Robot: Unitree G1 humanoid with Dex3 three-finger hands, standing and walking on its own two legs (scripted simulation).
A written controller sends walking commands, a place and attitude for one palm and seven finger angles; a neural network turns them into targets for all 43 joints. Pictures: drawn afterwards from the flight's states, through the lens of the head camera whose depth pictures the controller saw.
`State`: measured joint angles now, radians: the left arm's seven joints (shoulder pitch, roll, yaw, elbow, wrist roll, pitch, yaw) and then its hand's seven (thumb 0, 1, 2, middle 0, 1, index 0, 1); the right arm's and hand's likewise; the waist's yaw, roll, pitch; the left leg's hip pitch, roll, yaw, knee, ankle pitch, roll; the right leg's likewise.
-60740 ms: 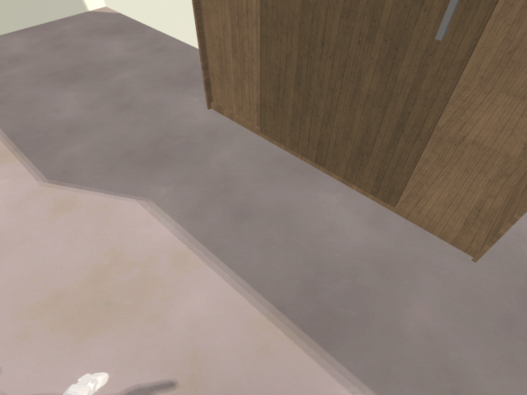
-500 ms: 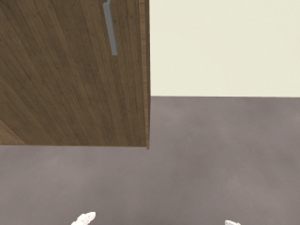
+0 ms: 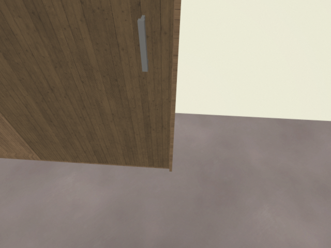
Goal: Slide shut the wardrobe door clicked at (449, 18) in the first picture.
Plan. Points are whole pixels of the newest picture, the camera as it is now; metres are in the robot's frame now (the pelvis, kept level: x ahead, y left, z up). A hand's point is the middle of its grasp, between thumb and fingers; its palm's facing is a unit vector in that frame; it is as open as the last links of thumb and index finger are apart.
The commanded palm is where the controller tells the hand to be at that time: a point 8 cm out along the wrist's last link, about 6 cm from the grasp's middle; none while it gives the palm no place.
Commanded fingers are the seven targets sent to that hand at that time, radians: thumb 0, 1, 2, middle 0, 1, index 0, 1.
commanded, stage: let the arm hang, fingers relaxed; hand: left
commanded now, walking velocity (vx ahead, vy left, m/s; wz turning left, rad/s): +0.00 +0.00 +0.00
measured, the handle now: (144, 44) +0.70 +0.12 +0.15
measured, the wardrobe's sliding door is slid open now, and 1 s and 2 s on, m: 0.00 0.00 0.00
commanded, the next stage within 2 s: look to check the result in 0.34 s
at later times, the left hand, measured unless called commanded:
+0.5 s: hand out of the picture +0.03 +0.19 -0.17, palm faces +0.00 -0.98 -0.22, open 7.4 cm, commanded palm none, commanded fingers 0.00 0.90 0.90 -0.20 -0.30 -0.20 -0.30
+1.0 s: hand out of the picture +0.09 +0.21 -0.16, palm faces -0.02 -0.96 -0.28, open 7.4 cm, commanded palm none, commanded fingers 0.00 0.90 0.90 -0.20 -0.30 -0.20 -0.30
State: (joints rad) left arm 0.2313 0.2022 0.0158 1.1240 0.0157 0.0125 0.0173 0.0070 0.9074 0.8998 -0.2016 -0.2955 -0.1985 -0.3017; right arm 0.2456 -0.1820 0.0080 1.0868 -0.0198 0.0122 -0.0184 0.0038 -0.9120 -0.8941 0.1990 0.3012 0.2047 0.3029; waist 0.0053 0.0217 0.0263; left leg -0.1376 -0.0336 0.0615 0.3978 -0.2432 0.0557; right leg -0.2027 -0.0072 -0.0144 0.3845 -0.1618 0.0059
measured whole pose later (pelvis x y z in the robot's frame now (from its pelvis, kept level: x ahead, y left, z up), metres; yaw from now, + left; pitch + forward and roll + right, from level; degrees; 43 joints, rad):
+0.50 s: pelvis +0.01 +0.00 +0.00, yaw -1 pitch -2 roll +0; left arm 0.20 0.19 0.02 1.16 0.02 0.00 0.02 0.01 0.90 0.90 -0.20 -0.30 -0.20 -0.30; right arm 0.24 -0.19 0.00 1.14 -0.02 0.00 -0.02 0.00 -0.91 -0.89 0.20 0.30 0.20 0.30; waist -0.01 0.01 0.05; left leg -0.10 -0.04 0.08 0.36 -0.24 0.06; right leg -0.18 -0.01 0.00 0.38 -0.17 0.01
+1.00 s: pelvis +0.02 -0.01 +0.00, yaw -1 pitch -1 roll +0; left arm 0.12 0.26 0.02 1.14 0.02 -0.01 0.01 0.01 0.90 0.90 -0.20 -0.30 -0.20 -0.30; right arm 0.14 -0.27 0.00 1.13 -0.02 0.00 -0.01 0.00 -0.91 -0.89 0.20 0.30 0.20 0.30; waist -0.01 0.01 0.05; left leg -0.07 -0.02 0.07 0.33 -0.23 0.04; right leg -0.15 0.01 -0.01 0.34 -0.17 -0.01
